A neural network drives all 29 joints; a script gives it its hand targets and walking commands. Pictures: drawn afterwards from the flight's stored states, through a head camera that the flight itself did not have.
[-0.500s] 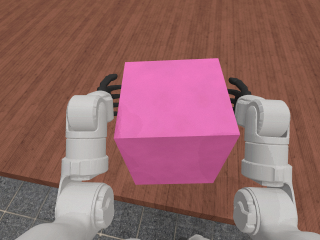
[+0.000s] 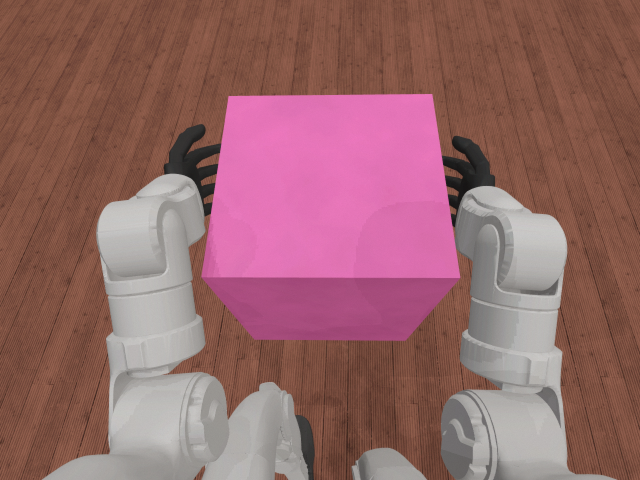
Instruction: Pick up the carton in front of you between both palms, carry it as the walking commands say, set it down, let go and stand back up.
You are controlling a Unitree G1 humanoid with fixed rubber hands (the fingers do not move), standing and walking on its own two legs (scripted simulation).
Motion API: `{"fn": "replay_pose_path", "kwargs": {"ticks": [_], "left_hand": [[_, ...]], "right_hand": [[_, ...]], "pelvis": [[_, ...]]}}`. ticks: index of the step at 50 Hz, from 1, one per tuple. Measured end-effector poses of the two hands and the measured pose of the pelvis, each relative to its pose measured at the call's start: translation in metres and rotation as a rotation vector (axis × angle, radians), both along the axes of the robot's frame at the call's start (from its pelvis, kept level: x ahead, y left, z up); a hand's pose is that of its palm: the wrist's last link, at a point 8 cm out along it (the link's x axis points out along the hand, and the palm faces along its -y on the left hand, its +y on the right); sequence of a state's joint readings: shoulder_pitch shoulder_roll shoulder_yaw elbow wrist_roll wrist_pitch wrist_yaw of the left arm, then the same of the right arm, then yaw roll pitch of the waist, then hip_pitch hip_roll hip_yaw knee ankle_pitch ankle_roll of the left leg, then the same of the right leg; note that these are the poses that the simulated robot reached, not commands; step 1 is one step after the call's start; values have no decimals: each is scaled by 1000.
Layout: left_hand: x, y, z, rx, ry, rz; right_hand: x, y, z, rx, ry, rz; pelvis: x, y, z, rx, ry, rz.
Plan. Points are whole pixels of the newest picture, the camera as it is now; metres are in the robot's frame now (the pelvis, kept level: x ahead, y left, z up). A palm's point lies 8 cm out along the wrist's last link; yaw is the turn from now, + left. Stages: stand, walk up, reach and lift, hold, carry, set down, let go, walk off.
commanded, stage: carry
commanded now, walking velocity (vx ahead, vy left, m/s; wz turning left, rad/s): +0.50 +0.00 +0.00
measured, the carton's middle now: (329, 235) +0.38 -0.02 +0.03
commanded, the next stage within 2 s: none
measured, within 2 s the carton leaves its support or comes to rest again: neither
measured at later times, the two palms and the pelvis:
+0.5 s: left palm out of the picture +0.74 +0.17 +0.30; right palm out of the picture +0.77 -0.12 +0.29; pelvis +0.38 -0.02 +0.09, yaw +1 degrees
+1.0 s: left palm out of the picture +1.01 +0.20 +0.15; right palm out of the picture +0.99 -0.10 +0.15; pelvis +0.71 +0.06 +0.10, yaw -2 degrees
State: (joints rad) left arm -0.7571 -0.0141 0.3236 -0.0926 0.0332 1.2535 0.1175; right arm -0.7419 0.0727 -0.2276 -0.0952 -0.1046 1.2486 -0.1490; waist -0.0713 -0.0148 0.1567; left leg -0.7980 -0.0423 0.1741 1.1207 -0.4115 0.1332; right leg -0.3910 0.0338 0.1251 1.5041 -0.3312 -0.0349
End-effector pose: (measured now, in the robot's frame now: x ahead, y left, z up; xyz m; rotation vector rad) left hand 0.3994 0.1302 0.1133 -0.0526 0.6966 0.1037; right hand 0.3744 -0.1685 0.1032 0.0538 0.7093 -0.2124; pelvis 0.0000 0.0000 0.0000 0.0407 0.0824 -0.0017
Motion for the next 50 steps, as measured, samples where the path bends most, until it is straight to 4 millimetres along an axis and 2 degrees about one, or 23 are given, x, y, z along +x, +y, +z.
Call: {"fn": "replay_pose_path", "kwargs": {"ticks": [4, 9, 11, 14, 17, 19, 25, 29, 32, 37, 43, 47, 50], "left_hand": [[62, -19, 37, -3, 14, -57], [144, -32, 99, -16, -59, -97], [177, -30, 121, -12, -99, -89], [223, -19, 152, 4, -156, -60], [263, -3, 175, 36, -189, -16], [284, 11, 184, 70, -182, 19], [339, 44, 182, 67, -26, 102], [386, 50, 179, 56, 24, 124], [426, 50, 168, 46, 60, 123], [493, 49, 130, 39, 106, 96], [567, 60, 67, 7, 92, 60], [594, 67, 38, -21, 139, 46], [612, 67, 33, -20, 150, 29]], "right_hand": [[41, -17, 35, 28, 13, -83], [116, -29, 104, 8, -59, -121], [155, -28, 133, -14, -97, -103], [216, -19, 168, -38, -149, -45], [279, -4, 190, -50, -180, 48], [316, 10, 195, -49, -174, 108], [396, 45, 191, -37, -24, 199], [446, 52, 185, -2, 27, 187], [482, 51, 172, 21, 64, 159], [535, 48, 132, 39, 109, 99], [591, 59, 73, 28, 94, 32], [606, 66, 45, 32, 139, -15], [620, 66, 42, 19, 150, -23]], "pelvis": [[56, 14, 47, -16, 6, -16], [134, 18, 88, -63, 14, -24], [168, 15, 94, -69, 16, -19], [222, 7, 93, -61, 5, -13], [281, -4, 79, -32, -28, 6], [311, -7, 74, -45, -31, 7], [376, -16, 90, -27, -17, 22], [421, -13, 99, -19, 4, 35], [459, -5, 104, -14, 16, 37], [531, 15, 103, -10, 21, 34], [631, 44, 82, -10, 3, 5], [678, 54, 92, -24, 14, -19], [715, 59, 102, -45, 18, -26]]}}
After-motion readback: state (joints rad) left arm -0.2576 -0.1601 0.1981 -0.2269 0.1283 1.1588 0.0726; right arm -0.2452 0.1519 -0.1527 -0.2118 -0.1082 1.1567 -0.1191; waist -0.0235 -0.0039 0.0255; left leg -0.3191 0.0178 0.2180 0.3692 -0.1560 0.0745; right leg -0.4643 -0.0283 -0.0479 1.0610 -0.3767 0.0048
